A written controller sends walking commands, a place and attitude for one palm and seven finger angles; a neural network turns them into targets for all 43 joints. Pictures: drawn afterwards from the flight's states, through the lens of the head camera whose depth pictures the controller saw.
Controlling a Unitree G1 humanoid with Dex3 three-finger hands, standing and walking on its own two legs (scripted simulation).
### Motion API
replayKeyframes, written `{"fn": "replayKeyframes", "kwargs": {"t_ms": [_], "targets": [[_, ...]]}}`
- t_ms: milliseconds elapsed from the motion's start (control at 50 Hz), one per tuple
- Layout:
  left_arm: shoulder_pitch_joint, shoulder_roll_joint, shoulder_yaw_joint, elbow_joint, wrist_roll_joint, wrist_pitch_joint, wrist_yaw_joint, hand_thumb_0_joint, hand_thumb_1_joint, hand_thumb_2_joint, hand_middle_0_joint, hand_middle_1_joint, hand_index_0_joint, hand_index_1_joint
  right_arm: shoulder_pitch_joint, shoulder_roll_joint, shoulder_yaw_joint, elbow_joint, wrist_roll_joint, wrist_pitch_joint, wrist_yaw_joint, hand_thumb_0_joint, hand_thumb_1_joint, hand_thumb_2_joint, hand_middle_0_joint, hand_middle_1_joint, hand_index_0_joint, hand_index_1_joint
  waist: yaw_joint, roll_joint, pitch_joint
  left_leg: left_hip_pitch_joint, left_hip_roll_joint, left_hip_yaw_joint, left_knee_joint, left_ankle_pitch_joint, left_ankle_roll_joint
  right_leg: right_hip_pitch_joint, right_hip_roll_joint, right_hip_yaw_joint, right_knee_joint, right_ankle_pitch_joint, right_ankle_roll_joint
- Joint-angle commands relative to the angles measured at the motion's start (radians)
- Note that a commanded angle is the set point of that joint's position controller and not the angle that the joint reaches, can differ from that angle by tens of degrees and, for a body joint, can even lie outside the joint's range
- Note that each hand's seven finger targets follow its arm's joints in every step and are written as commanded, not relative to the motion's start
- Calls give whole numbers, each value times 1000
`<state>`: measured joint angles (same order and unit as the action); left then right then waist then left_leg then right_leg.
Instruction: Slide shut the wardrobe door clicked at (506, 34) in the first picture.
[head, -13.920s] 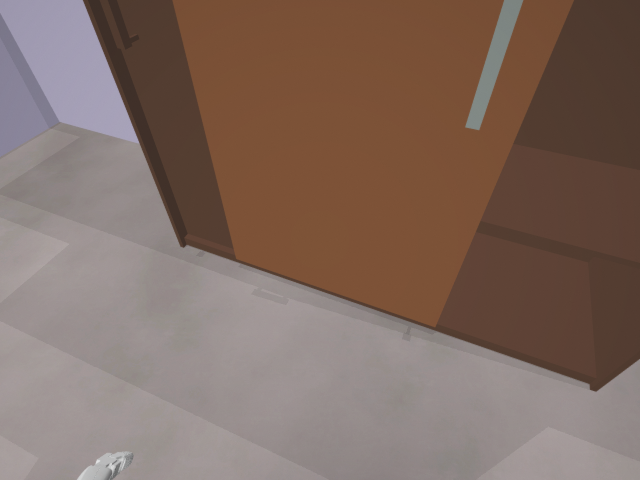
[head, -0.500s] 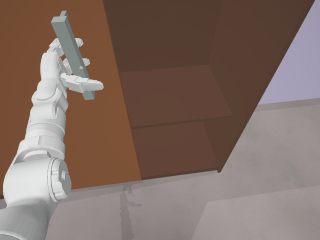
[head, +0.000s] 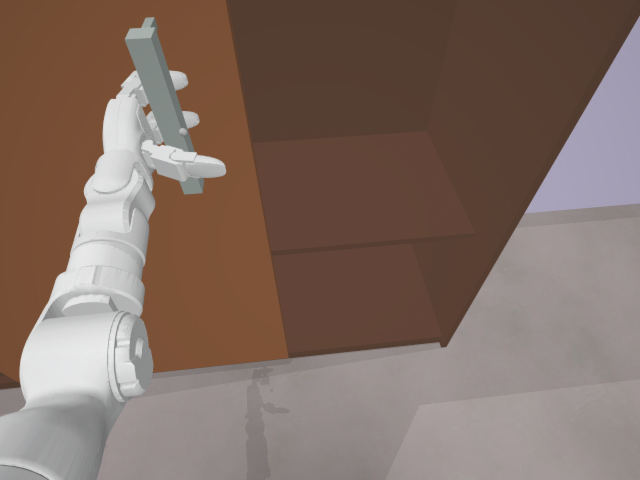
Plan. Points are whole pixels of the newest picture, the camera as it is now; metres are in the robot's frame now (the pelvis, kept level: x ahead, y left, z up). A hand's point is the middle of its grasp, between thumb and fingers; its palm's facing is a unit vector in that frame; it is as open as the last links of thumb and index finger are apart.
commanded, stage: slide the fingers in behind the handle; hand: left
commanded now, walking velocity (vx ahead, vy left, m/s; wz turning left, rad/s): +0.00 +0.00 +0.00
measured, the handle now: (174, 114) +0.53 +0.18 +0.19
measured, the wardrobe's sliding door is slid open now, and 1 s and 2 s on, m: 0.51 0.51 0.51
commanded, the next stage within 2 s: grip the handle and tug to test in 0.14 s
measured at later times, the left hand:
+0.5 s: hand (178, 132) +0.48 +0.16 +0.20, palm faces +0.10 -0.99 +0.00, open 12.5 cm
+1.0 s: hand (182, 131) +0.48 +0.16 +0.20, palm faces +0.09 -1.00 +0.01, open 6.3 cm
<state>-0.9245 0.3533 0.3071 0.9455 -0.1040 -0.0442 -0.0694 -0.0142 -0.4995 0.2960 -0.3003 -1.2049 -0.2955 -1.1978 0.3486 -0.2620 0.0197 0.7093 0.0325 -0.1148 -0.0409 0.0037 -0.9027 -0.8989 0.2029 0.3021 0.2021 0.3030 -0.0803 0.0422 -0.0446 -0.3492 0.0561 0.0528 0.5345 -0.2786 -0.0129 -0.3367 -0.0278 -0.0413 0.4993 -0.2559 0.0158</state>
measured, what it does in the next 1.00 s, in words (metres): stands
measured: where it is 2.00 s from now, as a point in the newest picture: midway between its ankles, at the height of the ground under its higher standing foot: outside the picture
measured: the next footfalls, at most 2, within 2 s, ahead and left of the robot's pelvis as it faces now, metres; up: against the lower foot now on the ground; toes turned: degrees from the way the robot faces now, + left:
none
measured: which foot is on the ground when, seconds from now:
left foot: down 0.00-1.00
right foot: down 0.00-1.00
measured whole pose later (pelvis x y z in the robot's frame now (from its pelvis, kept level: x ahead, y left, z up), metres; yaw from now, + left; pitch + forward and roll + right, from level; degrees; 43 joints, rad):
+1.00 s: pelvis +0.01 +0.00 +0.00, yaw +0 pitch +5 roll -1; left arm -0.87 0.35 0.32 0.88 -0.11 -0.02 -0.08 0.00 0.63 0.80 -0.37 -1.36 -0.34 -1.35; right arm 0.36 -0.26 0.02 0.70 0.04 -0.09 -0.04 0.00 -0.90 -0.90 0.20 0.30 0.20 0.30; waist -0.08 0.05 -0.05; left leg -0.33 0.06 0.06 0.52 -0.29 -0.02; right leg -0.32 -0.02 -0.04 0.49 -0.26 0.01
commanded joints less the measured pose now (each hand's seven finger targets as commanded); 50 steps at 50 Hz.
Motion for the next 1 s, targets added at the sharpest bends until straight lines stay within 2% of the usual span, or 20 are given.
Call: {"fn": "replayKeyframes", "kwargs": {"t_ms": [0,20,60,140,160,220,280,320,400,480,580,600,660,720,740,820,860,900,920,980], "targets": [[-496,227,41,-217,-11,-68,13,0,-500,300,-300,-1200,-300,-1200,39,-138,-52,-97,7,-41,-10,0,-900,-900,200,300,200,300,5,-37,-342,171,-42,-29,-43,284,37,105,48,-7,-34,318,-28],[-501,235,42,-212,-9,-67,14,0,-500,300,-300,-1200,-300,-1200,38,-139,-53,-95,8,-41,-12,0,-900,-900,200,300,200,300,0,-53,-335,163,-40,-29,-44,273,38,104,48,-5,-36,312,-27],[-511,214,25,-229,-4,-72,15,0,-500,300,-300,-1200,-300,-1200,40,-137,-52,-97,4,-42,-10,0,-900,-900,200,300,200,300,0,-17,-327,166,-43,-27,-42,282,38,104,46,-5,-36,314,-30],[-506,277,70,-229,-4,-74,9,0,-500,300,-300,-1200,-300,-1200,47,-141,-54,-98,6,-39,-14,0,-900,-900,200,300,200,300,3,-55,-346,151,-43,-19,-44,280,41,131,47,1,-35,339,-25],[-486,273,72,-230,-6,-75,8,0,-500,300,-300,-1200,-300,-1200,46,-140,-54,-99,4,-36,-14,0,-900,-900,200,300,200,300,12,-39,-349,150,-43,-21,-43,281,40,143,46,0,-36,334,-29],[-505,231,31,-258,-6,-80,-2,0,-500,300,-300,-1200,-300,-1200,41,-133,-54,-100,9,-41,-13,0,-900,-900,200,300,200,300,-4,-5,-342,173,-43,-14,-40,282,41,117,48,3,-42,338,-26],[-501,216,22,-273,-13,-75,-8,0,-360,360,-315,-1220,-315,-1220,42,-135,-57,-97,10,-41,-13,0,-900,-900,200,300,200,300,-6,7,-338,184,-41,-21,-39,286,40,108,50,-1,-43,332,-29],[-477,241,50,-237,-26,-60,-13,0,-267,400,-325,-1233,-325,-1233,44,-142,-59,-91,11,-40,-17,0,-900,-900,200,300,200,300,-5,-52,-327,163,-43,-17,-41,260,43,118,51,0,-51,323,-25],[-474,237,38,-260,-18,-54,-15,0,-80,480,-345,-1260,-345,-1260,34,-137,-55,-100,13,-39,-17,0,-900,-900,200,300,200,300,5,2,-329,168,-46,-13,-45,274,42,120,47,0,-46,330,-28],[-466,256,51,-224,-10,-54,-5,0,107,560,-365,-1287,-365,-1287,41,-143,-56,-96,11,-37,-16,0,-900,-900,200,300,200,300,-2,-41,-301,146,-45,-17,-44,251,45,109,47,1,-51,312,-25],[-485,204,12,-254,-21,-57,-9,0,340,660,-390,-1320,-390,-1320,31,-136,-56,-101,13,-39,-15,0,-900,-900,200,300,200,300,-7,2,-332,183,-46,-17,-38,267,42,101,47,2,-48,319,-27],[-492,223,26,-241,-23,-55,-7,0,387,680,-395,-1327,-395,-1327,38,-141,-55,-96,12,-39,-16,0,-900,-900,200,300,200,300,-9,-35,-323,172,-43,-21,-39,262,43,100,48,-1,-48,316,-25],[-489,244,41,-232,-19,-56,-4,0,527,740,-410,-1347,-410,-1347,41,-145,-57,-94,8,-35,-17,0,-900,-900,200,300,200,300,-7,-49,-328,161,-46,-17,-36,272,44,122,45,-1,-45,334,-25],[-463,236,40,-272,-14,-59,-8,0,667,800,-425,-1367,-425,-1367,33,-137,-57,-107,11,-34,-13,0,-900,-900,200,300,200,300,9,-5,-372,187,-47,-13,-33,318,42,137,46,2,-35,378,-28],[-487,227,29,-285,-15,-60,-7,0,713,820,-430,-1373,-430,-1373,32,-136,-55,-105,9,-35,-13,0,-900,-900,200,300,200,300,0,2,-366,190,-45,-15,-33,318,41,128,46,-1,-35,376,-27],[-450,228,37,-286,-19,-52,-5,0,900,900,-450,-1400,-450,-1400,30,-137,-58,-107,10,-30,-11,0,-900,-900,200,300,200,300,7,-21,-353,184,-44,-15,-32,328,43,133,49,-3,-35,385,-28],[-437,256,60,-267,-21,-45,-5,0,900,900,-450,-1400,-450,-1400,34,-142,-55,-104,7,-24,-14,0,-900,-900,200,300,200,300,13,-33,-335,162,-46,-15,-35,324,42,152,45,-5,-37,387,-29],[-453,235,41,-278,-20,-41,-10,0,900,900,-450,-1400,-450,-1400,27,-138,-56,-108,11,-23,-14,0,-900,-900,200,300,200,300,5,-21,-328,170,-45,-13,-38,312,43,130,47,-3,-38,374,-27],[-437,247,55,-269,-20,-38,-8,0,900,900,-450,-1400,-450,-1400,30,-139,-57,-108,11,-23,-16,0,-900,-900,200,300,200,300,8,-52,-330,167,-43,-16,-37,318,44,134,48,-5,-37,378,-27],[-436,244,51,-336,-13,-42,1,0,900,900,-450,-1400,-450,-1400,23,-133,-57,-118,9,-21,-12,0,-900,-900,200,300,200,300,20,0,-367,193,-44,-16,-35,368,41,151,48,-6,-27,409,-30]]}}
